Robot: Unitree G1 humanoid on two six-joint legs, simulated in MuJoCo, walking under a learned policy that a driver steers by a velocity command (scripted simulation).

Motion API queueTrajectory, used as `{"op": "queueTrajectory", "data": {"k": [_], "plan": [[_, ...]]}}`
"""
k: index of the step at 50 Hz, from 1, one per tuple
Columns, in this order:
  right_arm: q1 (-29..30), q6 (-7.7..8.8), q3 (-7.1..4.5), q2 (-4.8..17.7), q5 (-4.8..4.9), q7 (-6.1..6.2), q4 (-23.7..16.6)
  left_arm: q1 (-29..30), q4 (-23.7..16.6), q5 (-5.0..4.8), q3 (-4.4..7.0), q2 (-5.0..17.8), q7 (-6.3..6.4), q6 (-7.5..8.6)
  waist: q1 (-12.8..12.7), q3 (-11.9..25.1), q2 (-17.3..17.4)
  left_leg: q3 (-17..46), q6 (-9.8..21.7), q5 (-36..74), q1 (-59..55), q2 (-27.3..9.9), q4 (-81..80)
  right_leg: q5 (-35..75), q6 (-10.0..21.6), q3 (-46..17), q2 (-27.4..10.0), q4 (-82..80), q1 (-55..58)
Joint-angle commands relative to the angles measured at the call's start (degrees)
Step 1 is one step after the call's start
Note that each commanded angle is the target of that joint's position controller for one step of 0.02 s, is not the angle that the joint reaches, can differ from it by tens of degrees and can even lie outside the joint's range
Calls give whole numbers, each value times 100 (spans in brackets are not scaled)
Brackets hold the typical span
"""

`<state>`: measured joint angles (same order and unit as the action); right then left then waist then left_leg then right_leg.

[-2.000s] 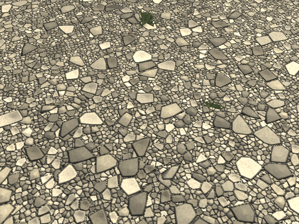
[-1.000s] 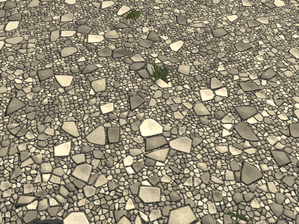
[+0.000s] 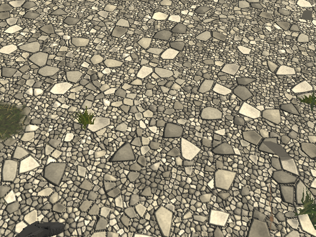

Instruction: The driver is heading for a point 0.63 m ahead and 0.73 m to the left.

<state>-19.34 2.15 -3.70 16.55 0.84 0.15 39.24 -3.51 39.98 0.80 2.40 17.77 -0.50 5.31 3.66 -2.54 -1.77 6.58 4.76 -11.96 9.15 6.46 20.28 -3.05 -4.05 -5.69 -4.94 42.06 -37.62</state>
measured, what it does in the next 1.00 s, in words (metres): walks ahead, turning left: right foot, then left foot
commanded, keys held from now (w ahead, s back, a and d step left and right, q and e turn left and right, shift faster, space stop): w+q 0.46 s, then w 0.14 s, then no key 0.36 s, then q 0.04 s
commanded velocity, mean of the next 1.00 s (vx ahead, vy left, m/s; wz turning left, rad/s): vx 0.40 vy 0.00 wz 0.41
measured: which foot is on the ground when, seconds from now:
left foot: down 0.00-0.18, up 0.20-0.66, down 0.68-1.00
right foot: up 0.00-0.14, down 0.16-0.68, up 0.70-1.00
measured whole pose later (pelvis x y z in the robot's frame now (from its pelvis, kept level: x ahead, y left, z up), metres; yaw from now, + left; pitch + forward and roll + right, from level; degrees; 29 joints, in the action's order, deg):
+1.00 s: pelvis +0.45 +0.09 +0.00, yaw +23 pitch +1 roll +1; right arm -10.6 2.1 -2.3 14.4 -1.2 -0.6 45.1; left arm -7.2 47.6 0.3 2.0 16.9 1.3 0.4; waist 1.3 -2.7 -2.9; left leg -1.5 4.0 -8.7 13.2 4.4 21.2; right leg -13.2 -3.9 -2.4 -5.1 41.6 -27.6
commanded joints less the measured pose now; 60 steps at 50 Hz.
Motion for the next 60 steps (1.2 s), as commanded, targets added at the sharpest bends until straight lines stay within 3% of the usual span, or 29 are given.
{"op": "queueTrajectory", "data": {"k": [1, 5, 7, 8, 9, 10, 11, 13, 16, 20, 26, 30, 31, 33, 34, 35, 36, 37, 38, 40, 43, 48, 54, 55, 56, 57, 58, 59, 60], "plan": [[5, 64, -306, 1052, 45, 75, -278, 544, -446, -72, 53, 316, -53, 90, 27, 175, 578, 981, 789, 723, 719, -1161, -601, 882, -26, 242, 412, -822, 1027], [-146, 11, -299, 963, 76, 99, -144, 549, -502, -123, 177, 593, -107, 161, -68, 199, 781, 1655, 638, 416, 72, -1406, 28, 274, 189, 6, 456, -1327, 1239], [-47, -27, -273, 850, 57, 97, -157, -36, -359, -120, 274, 699, -79, 204, -396, 356, 906, 1753, 470, 627, 53, -1279, 536, -46, 419, 152, 483, -1605, 2016], [-56, -17, -177, 589, 25, 77, -197, -624, -276, -47, 359, 874, -40, 232, -681, 841, 750, 1495, 281, 674, 303, -979, 1421, -130, 666, -73, 130, -1614, 3061], [-406, 7, -51, 218, -73, 64, -263, -1399, -225, 17, 448, 1234, -5, 225, -802, 1686, -193, 905, -9, -722, 1317, -451, 3130, -331, 1117, -1232, -986, -1457, 4732], [-882, 45, -7, 219, 149, 78, -432, -1850, 29, -24, 525, 1453, -47, 123, -636, 2163, -1985, 344, -273, -2316, 3116, -82, 4757, -2265, 1878, -3926, -1979, -2266, 5870], [-646, 34, -130, 808, 193, 104, -285, -1590, -105, -113, 398, 913, -63, 105, -751, 1513, -1049, 505, -356, -1953, 3619, -514, 5373, -3401, 1707, -3917, -1852, -2591, 5379], [246, -43, -199, 945, 51, 100, -402, -1063, -164, -42, 259, 523, -29, 43, -748, 444, -152, 185, -408, -1103, 3478, -870, 5295, -2061, 1347, -2176, -1340, -2723, 4011], [232, -96, -190, 616, 87, 21, -439, -815, -26, -19, 211, 326, 13, 76, -476, 164, -532, 52, -431, -636, 2957, -1202, 4753, -863, 1314, -940, -923, -3059, 3182], [616, -137, -112, 368, 40, -13, -620, -963, 185, -55, 312, 592, 28, 123, -511, 64, -268, -50, -538, -91, 3286, -1309, 4003, 88, 1522, -175, -1052, -3333, 3273], [1523, -12, 15, 141, 31, -200, -815, -1256, 461, -128, 345, 809, 36, 22, -812, -123, -103, -500, -427, 1205, 2769, -1139, 2139, 668, 1356, 885, -891, -3410, 3420], [1900, 16, -8, 273, 25, -280, -997, -1543, 720, -273, 399, 1025, 6, -92, -750, -274, -164, -692, -157, 631, 2534, -938, 1439, 1396, 1294, 990, -1170, -3187, 4015], [1785, 23, -56, 372, -22, -283, -992, -1479, 743, -285, 410, 1096, 19, -129, -595, -177, -247, -812, -55, 418, 2203, -772, 1272, 2559, 1216, 1082, -1147, -2793, 4132], [496, 36, -282, 774, -120, -234, -616, -1393, 759, -290, 367, 1078, 72, -190, 164, 682, -231, -1051, 220, 1241, 168, -344, 636, 4058, 853, 1460, -783, -1046, 3804], [-238, -5, -394, 1167, -159, -131, -448, -1449, 627, -116, 251, 831, 96, -147, 418, 1351, 183, -216, 436, 2945, -1562, -1029, 957, 2401, 550, 1516, -485, 386, 2592], [-171, -22, -386, 1665, -231, -82, -479, -2235, 486, 70, -43, 116, -13, -71, -153, 2356, 1711, 2444, 1664, 4299, -3516, -2914, 1024, -3151, 104, 1258, 436, 2624, 473], [-350, -28, -297, 1214, -172, -100, -526, -2019, 770, -106, 92, 677, -37, -30, 256, 3106, 930, 2830, 1822, 4427, -3294, -3011, 736, -3634, 102, 137, 460, 3370, 477], [4, -1, -207, 1025, -149, -128, -468, -1409, 559, -299, 156, 862, -45, -36, 220, 2232, 808, 1767, 1562, 4864, -2701, -2710, 690, -3346, 156, 137, 185, 3403, 77], [335, 35, -160, 844, -75, -130, -394, -1145, 498, -265, 111, 715, 7, -38, 45, 1552, 570, 1212, 1277, 4628, -1935, -2375, 532, -2952, 186, 271, -8, 2959, -42], [856, 62, -71, 587, -103, -127, -366, -1190, 589, -140, 138, 667, 89, -163, -359, 987, 482, 675, 1031, 4230, -548, -2050, 23, -2347, 128, 277, -202, 2393, 631], [1248, 159, -60, 526, -200, -137, -223, -1586, 751, -88, 92, 362, 160, -376, -721, 964, 608, 97, 1079, 4380, 452, -1880, -313, -1806, -34, 355, -130, 1552, 1583], [1232, 97, -57, 617, -224, -39, 182, -945, 663, -48, 61, 324, 202, -483, -517, 902, 720, -151, 894, 3254, 584, -1723, -453, -713, 1, 359, -32, 16, 2026], [1219, -138, -104, 822, 24, 9, 386, -520, 477, -7, 177, 520, 242, -506, -555, 403, 657, 684, 624, 1165, 583, -1583, 70, -578, 303, 425, 281, -1520, 2317], [1081, -150, -79, 726, 13, 41, 392, -619, 470, 34, 221, 687, 261, -473, -557, 471, 467, 713, 396, 1003, 750, -1378, 372, 201, 427, 165, 7, -1786, 2733], [901, -142, -52, 575, -72, 60, 353, -780, 442, 64, 299, 1028, 296, -471, -436, 717, -146, 369, 126, 298, 1099, -939, 989, 1329, 696, -292, -659, -1716, 3249], [763, -157, -29, 358, -33, 110, 294, -805, 552, 37, 379, 1191, 297, -513, -340, 719, -1191, -408, -203, -930, 1797, -252, 1742, 1524, 1315, -841, -1237, -1962, 3456], [967, -176, -82, 570, -31, 130, 246, -841, 510, 31, 329, 916, 302, -517, -618, 777, -1383, -571, -413, -2047, 2128, -201, 2745, 1776, 1835, -1432, -1760, -2232, 3531], [1065, -224, -221, 836, 31, 129, 227, -845, 485, 67, 288, 789, 328, -495, -702, 790, -1138, -387, -522, -2489, 2412, -307, 3906, 2051, 2008, -1448, -1887, -2295, 3569], [920, -305, -281, 828, 69, 139, 310, -597, 414, 68, 266, 740, 348, -470, -540, 793, -769, -216, -603, -2327, 2469, -451, 4410, 2088, 1891, -1100, -1747, -2223, 3476]]}}
Velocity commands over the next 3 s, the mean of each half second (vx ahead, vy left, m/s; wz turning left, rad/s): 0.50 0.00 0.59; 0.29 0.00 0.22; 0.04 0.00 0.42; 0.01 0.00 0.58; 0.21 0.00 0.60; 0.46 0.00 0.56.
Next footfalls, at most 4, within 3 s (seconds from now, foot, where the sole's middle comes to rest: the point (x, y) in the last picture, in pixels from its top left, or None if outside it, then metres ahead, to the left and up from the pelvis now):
0.16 right None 0.28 -0.15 -0.78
0.68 left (104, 235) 0.48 0.19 -0.78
1.10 right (149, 202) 0.61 0.00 -0.78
1.44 left None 0.46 0.24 -0.78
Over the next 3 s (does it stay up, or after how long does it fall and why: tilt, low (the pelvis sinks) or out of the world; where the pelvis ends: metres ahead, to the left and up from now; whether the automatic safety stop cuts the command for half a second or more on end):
stays up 0.55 0.49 -0.02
